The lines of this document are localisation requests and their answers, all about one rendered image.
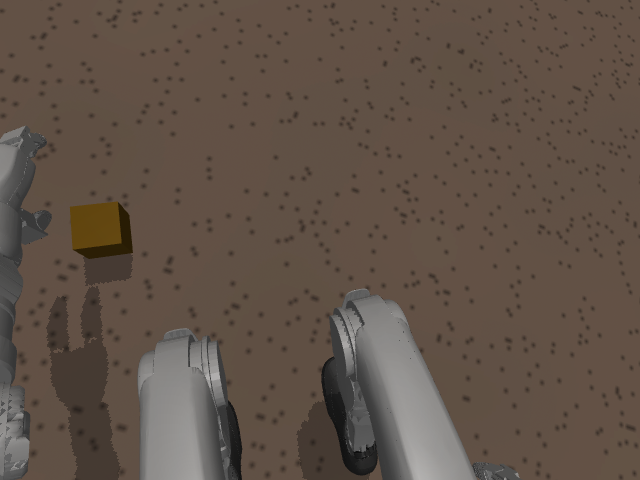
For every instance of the left robot arm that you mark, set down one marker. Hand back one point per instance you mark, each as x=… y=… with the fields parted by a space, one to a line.
x=14 y=421

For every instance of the left robot hand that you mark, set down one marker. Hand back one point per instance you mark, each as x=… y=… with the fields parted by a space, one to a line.
x=16 y=175

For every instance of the left robot foot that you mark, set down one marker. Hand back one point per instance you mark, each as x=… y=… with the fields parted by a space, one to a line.
x=235 y=441

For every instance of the right robot hand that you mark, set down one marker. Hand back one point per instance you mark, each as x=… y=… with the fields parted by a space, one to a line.
x=489 y=471

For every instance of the right robot foot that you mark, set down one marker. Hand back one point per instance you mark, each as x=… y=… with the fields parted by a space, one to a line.
x=356 y=462

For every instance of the cube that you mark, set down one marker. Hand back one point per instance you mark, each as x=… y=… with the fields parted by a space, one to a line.
x=100 y=230

